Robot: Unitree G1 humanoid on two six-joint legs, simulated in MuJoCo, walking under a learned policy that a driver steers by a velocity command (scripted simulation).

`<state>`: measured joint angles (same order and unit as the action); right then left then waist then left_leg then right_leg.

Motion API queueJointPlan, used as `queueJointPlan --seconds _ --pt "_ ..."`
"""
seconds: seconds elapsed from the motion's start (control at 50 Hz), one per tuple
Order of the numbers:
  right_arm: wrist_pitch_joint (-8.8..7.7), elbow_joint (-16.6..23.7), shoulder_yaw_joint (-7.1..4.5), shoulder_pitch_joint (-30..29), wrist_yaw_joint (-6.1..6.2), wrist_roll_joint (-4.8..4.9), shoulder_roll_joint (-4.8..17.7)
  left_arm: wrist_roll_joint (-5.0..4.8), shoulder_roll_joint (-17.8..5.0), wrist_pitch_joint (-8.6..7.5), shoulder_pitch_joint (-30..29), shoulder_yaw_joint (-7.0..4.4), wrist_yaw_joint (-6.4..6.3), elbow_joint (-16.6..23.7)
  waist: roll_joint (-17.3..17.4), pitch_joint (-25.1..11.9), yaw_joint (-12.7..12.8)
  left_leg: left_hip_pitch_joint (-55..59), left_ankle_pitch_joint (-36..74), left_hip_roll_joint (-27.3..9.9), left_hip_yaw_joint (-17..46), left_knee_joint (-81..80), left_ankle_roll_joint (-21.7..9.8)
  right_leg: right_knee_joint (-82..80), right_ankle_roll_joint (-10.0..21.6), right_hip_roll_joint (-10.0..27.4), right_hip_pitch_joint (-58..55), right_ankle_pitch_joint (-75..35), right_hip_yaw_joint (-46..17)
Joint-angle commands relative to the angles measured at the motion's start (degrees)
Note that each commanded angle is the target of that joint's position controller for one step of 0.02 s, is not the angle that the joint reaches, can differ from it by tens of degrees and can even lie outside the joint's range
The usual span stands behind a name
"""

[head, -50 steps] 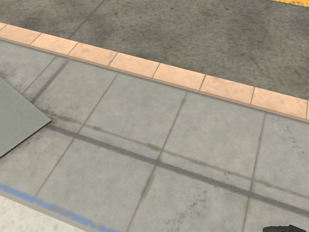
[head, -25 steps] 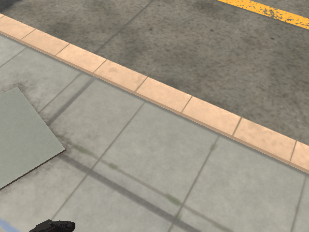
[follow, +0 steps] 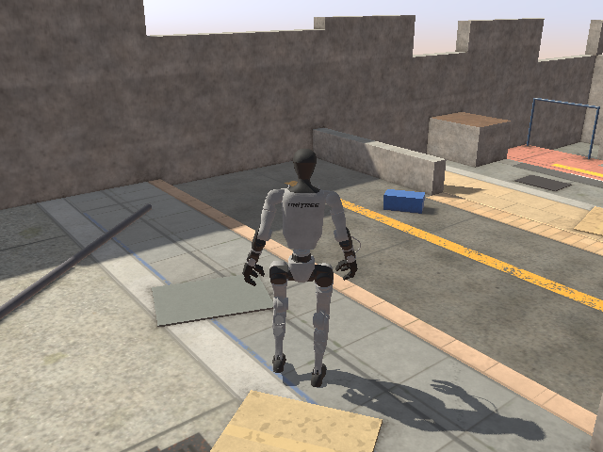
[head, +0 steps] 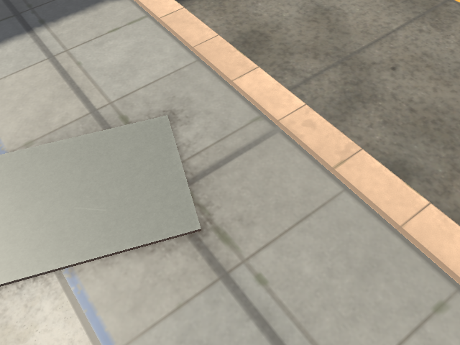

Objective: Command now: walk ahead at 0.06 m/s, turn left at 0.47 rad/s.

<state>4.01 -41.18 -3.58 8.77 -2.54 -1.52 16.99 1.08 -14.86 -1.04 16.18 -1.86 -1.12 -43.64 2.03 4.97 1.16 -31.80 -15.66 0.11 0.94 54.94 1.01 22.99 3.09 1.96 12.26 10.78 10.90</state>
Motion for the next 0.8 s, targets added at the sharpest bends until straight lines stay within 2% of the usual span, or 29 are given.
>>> queueJointPlan --seconds 0.02,0.08,0.12,0.14,0.16,0.18,0.2,0.22,0.24,0.26,0.28,0.3,0.36,0.4,0.44,0.46,0.48,0.5,0.52,0.54,0.58,0.64,0.68,0.7,0.72,0.74,0.76,0.78,0.8 --pt "-0.35 3.7 0.06 0.8 -0.21 0.19 2.0 0.23 -9.3 -0.10 -0.7 -2.35 0.21 3.4 -10.3 -7.4 -0.7 9.0 -1.6 -0.1 -1.8 -7.3 -0.8 -4.9 7.9 14.7 -1.0 -22.6 -6.9" --pt "-0.85 4.2 0.24 -0.3 0.38 0.42 2.4 0.19 -10.6 1.12 1.0 -2.77 0.65 2.5 -11.4 -7.1 0.7 12.2 -6.1 1.3 -3.2 -15.2 -2.0 -1.8 7.8 15.5 -2.9 -19.6 -8.3" --pt "-2.00 3.4 0.43 2.1 0.93 0.12 2.3 -0.42 -10.8 2.06 0.7 -2.85 0.66 1.7 -8.9 -6.9 -1.2 19.9 1.2 1.9 -3.1 -29.8 -3.4 3.6 4.7 14.2 -1.0 -16.6 -7.2" --pt "-2.77 3.0 0.14 3.3 1.50 -0.55 4.2 -0.17 -8.9 2.21 3.0 -2.33 0.86 1.2 -3.0 -8.5 -1.3 26.2 7.3 -2.8 3.5 -36.7 -4.2 9.0 1.4 12.0 2.4 -10.9 -5.2" --pt "-3.50 4.3 0.01 3.9 2.11 -1.07 8.2 0.91 -2.7 2.45 6.0 -0.77 1.41 3.2 12.1 -11.7 0.9 33.8 29.5 -20.4 22.6 -37.4 -7.0 21.9 -2.7 6.6 11.2 18.3 -0.8" --pt "-3.52 3.6 -0.65 4.7 2.81 0.71 9.8 -0.33 -3.8 3.69 2.1 -0.71 0.90 3.9 12.6 -10.5 -2.9 26.3 39.3 -22.9 23.0 -35.8 -16.8 25.9 -3.9 0.2 12.6 26.4 -6.1" --pt "-3.58 2.2 0.08 4.7 2.83 0.87 6.7 -0.66 -6.2 4.47 0.3 -1.31 0.83 3.4 7.0 -8.2 -2.2 25.4 37.5 -19.1 18.6 -35.9 -17.0 28.6 -4.3 1.3 12.7 23.8 -9.5" --pt "-3.57 1.9 1.02 1.4 2.98 0.83 4.6 -0.94 -5.9 4.56 -0.3 -1.45 1.00 3.0 7.0 -6.0 -0.7 23.2 34.1 -15.7 14.4 -37.0 -15.1 28.1 -4.2 1.1 12.4 20.3 -10.4" --pt "-3.34 1.9 1.36 -1.4 3.17 0.43 3.7 -0.84 -6.1 4.40 0.7 -1.59 1.01 1.8 6.6 -5.4 0.7 22.8 31.6 -12.7 11.6 -37.7 -13.0 26.6 -4.4 1.1 11.4 17.2 -10.5" --pt "-3.43 1.8 1.33 -1.9 3.66 0.67 3.9 -0.21 -6.8 4.48 1.8 -1.94 1.00 0.8 7.6 -5.5 0.7 23.0 34.1 -11.3 9.6 -37.3 -12.5 27.0 -4.5 0.5 10.4 15.1 -9.6" --pt "-3.54 1.4 1.65 -1.6 3.75 0.69 3.1 0.06 -6.6 4.47 2.9 -1.95 0.99 -0.1 6.6 -7.1 0.8 23.8 36.8 -10.7 8.4 -36.6 -12.5 27.3 -4.7 -0.1 9.1 14.4 -9.7" --pt "-3.72 0.9 1.83 -1.1 3.71 0.79 2.8 -0.09 -5.9 4.51 3.0 -1.79 1.00 -0.5 5.4 -8.0 0.7 24.2 37.1 -10.8 7.9 -36.3 -12.5 26.4 -4.8 -0.3 7.9 14.3 -9.9" --pt "-4.03 -0.9 1.81 -0.5 3.50 0.52 3.0 -0.53 -3.5 4.71 0.9 -1.03 0.79 -0.7 5.2 -7.7 -0.4 23.6 29.3 -10.5 8.3 -36.3 -12.3 18.7 -4.6 -0.6 5.1 13.7 -9.9" --pt "-3.96 -2.0 1.68 -0.1 3.44 0.26 3.3 -0.62 -3.6 4.76 0.4 -0.98 0.38 -1.1 5.9 -7.4 -1.1 23.0 24.2 -10.8 10.1 -36.3 -12.4 14.0 -4.2 -1.2 3.4 12.9 -9.6" --pt "-3.83 -3.0 1.65 -1.0 3.56 0.51 3.4 -0.67 -3.1 4.39 1.6 -0.80 -0.03 -2.2 4.7 -7.4 -0.1 21.5 18.8 -10.1 10.9 -35.3 -11.3 5.8 -3.5 -1.8 -0.7 8.0 -9.0" --pt "-3.78 -3.3 1.70 -1.7 3.69 0.90 3.3 -0.41 -2.6 3.89 2.8 -0.54 -0.18 -3.0 3.3 -7.6 1.1 19.2 14.6 -9.3 10.9 -34.8 -9.5 -0.8 -3.0 -1.3 -5.2 0.8 -9.2" --pt "-3.91 -3.5 1.82 -0.9 3.68 1.03 2.8 0.32 -4.3 3.10 2.6 -0.83 -0.49 -3.0 1.6 -7.5 0.6 15.6 10.6 -8.0 12.1 -34.5 -7.3 -2.5 -2.4 1.8 -9.2 -2.7 -12.7" --pt "-3.95 -3.6 1.81 -0.4 3.47 1.08 2.2 1.11 -6.9 2.28 2.8 -1.09 -0.71 -2.4 -1.6 -7.3 -0.1 13.2 7.9 -5.6 10.8 -31.8 -5.8 -4.0 -1.3 7.3 -10.2 -3.6 -17.8" --pt "-3.51 -3.5 1.68 -0.5 3.04 1.50 1.1 -0.08 -10.7 2.26 -1.1 -2.33 -0.39 -2.9 -11.5 -3.2 -2.5 15.2 3.7 0.5 5.1 -31.1 -4.8 -4.6 0.7 8.9 -1.3 -1.3 -19.4" --pt "-3.24 -4.2 1.39 -1.3 2.78 0.93 2.8 -0.02 -8.7 2.09 -2.5 -2.15 -0.04 -2.3 -11.2 -2.4 -1.5 17.4 4.1 1.1 4.4 -28.3 -4.3 -6.2 1.5 9.7 1.1 1.5 -19.9" --pt "-3.11 -4.7 0.58 -0.6 2.15 0.86 3.8 0.13 -9.4 2.41 -1.9 -2.86 -0.40 -2.5 -11.5 -1.7 -1.1 15.3 4.5 2.2 3.2 -24.0 -4.6 -6.2 2.1 9.7 0.7 3.8 -18.5" --pt "-3.04 -4.9 0.10 1.7 1.48 0.26 2.9 -0.06 -9.3 2.98 -2.4 -3.49 -1.30 -2.0 -11.3 -2.5 -1.3 13.5 -0.1 2.1 2.5 -17.6 -5.5 -4.6 4.5 12.6 1.5 3.9 -17.7" --pt "-2.88 -4.7 -0.07 3.1 1.35 -0.09 2.4 0.13 -8.8 3.30 -4.4 -3.57 -1.44 -1.2 -9.4 -2.0 -2.0 14.2 -2.3 1.3 2.5 -16.3 -6.4 -2.0 5.2 14.0 3.9 3.0 -16.7" --pt "-2.92 -4.5 -0.25 3.4 1.33 -0.13 2.7 0.24 -8.7 3.45 -4.5 -3.62 -1.40 -0.9 -7.2 -1.9 -1.9 15.3 0.0 0.7 3.9 -18.4 -6.9 0.5 4.3 12.8 5.1 3.2 -14.9" --pt "-2.94 -4.6 -0.86 4.2 1.45 0.18 4.7 0.25 -8.3 3.76 -4.8 -3.64 -1.23 -0.3 -1.6 -1.4 -1.7 14.8 5.9 -1.5 9.2 -23.9 -7.8 5.4 2.0 9.0 6.1 6.4 -10.6" --pt "-3.10 -4.7 -1.90 6.1 1.81 0.48 8.3 0.07 -7.5 4.13 -6.2 -3.63 -0.95 1.2 6.5 -1.4 -1.8 14.7 10.8 -7.1 21.9 -32.4 -10.4 16.0 -1.4 1.2 8.2 11.4 -5.1" --pt "-3.25 -4.9 -2.69 9.4 1.80 0.05 11.3 -0.43 -6.0 4.38 -7.7 -3.21 -0.96 2.9 13.2 -3.1 -3.7 19.0 14.4 -13.5 36.7 -38.6 -15.4 26.0 -2.8 -6.1 14.0 22.4 -6.3" --pt "-3.48 -4.9 -2.84 9.8 2.10 -0.29 11.3 -0.48 -5.4 4.45 -6.8 -2.72 -0.74 2.9 10.4 -5.1 -3.3 22.4 14.7 -15.4 38.4 -39.7 -17.8 34.4 -2.2 -5.1 17.4 26.3 -13.3" --pt "-3.39 -4.3 -2.89 7.2 2.67 0.24 10.7 -0.78 -5.6 4.30 -5.7 -2.63 -0.42 2.3 6.2 -5.7 -1.8 22.1 14.3 -14.1 34.0 -38.4 -17.6 37.3 -1.7 -4.0 17.2 23.0 -15.1"
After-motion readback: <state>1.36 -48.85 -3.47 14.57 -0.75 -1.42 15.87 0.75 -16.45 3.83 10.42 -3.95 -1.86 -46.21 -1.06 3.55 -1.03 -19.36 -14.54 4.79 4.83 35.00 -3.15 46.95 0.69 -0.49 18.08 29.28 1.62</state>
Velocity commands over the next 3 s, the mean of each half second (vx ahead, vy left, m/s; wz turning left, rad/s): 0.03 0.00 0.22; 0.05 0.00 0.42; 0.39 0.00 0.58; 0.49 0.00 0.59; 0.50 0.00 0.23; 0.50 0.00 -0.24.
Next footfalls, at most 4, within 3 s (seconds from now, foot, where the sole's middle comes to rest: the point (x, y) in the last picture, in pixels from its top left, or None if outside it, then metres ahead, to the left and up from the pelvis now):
0.14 left None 0.07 0.12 -0.78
0.48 right None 0.05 -0.09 -0.78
1.04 right None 0.07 -0.08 -0.78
1.52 left None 0.22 0.27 -0.78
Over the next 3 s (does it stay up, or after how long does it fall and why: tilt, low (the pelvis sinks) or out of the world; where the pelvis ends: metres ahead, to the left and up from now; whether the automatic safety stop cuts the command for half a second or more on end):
stays up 0.62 0.77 -0.01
